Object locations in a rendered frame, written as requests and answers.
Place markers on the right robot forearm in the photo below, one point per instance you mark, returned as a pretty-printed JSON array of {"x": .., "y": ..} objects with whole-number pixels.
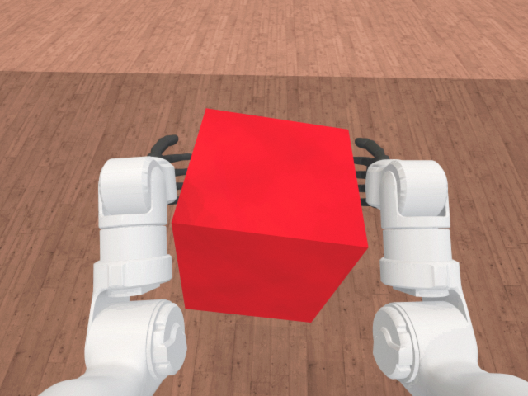
[{"x": 412, "y": 196}]

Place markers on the left robot upper arm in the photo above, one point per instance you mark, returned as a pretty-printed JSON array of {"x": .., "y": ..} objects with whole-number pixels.
[{"x": 132, "y": 347}]

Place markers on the left robot forearm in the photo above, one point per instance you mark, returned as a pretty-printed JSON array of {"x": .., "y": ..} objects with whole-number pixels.
[{"x": 133, "y": 194}]

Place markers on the carton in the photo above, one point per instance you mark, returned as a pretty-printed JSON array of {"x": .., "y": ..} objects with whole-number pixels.
[{"x": 269, "y": 220}]

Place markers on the right robot upper arm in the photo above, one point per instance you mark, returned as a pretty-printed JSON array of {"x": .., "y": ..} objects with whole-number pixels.
[{"x": 429, "y": 347}]

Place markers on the robot left hand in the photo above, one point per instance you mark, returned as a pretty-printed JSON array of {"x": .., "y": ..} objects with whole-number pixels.
[{"x": 160, "y": 147}]

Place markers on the robot right hand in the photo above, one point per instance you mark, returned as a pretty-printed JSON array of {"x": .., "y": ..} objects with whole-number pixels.
[{"x": 372, "y": 147}]

